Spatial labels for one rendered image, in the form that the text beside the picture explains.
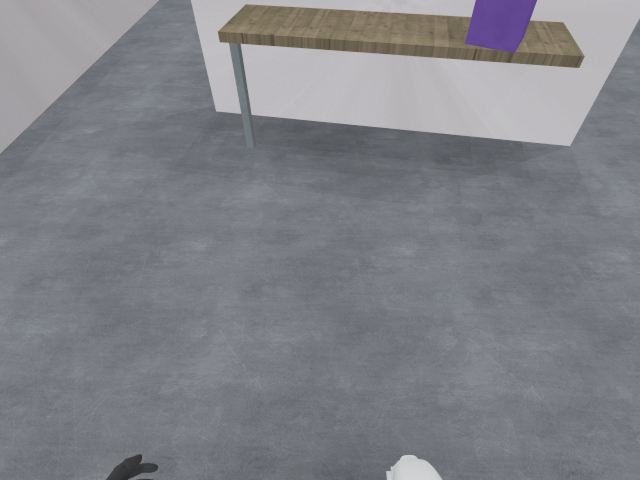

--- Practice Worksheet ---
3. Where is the right robot thigh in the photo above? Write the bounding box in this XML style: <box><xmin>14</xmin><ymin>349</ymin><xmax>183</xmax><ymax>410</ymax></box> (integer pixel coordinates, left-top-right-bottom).
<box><xmin>386</xmin><ymin>458</ymin><xmax>442</xmax><ymax>480</ymax></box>

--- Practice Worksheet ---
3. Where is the table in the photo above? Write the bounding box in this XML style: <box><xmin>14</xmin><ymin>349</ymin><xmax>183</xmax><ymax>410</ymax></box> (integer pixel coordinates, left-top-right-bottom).
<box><xmin>218</xmin><ymin>4</ymin><xmax>585</xmax><ymax>148</ymax></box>

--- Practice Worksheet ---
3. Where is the carton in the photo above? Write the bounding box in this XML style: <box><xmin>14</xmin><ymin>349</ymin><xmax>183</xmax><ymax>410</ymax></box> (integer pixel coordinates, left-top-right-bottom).
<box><xmin>465</xmin><ymin>0</ymin><xmax>537</xmax><ymax>53</ymax></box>

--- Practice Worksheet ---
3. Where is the robot left hand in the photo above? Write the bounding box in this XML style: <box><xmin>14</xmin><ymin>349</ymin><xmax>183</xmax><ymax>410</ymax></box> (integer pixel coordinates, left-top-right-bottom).
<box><xmin>106</xmin><ymin>454</ymin><xmax>158</xmax><ymax>480</ymax></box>

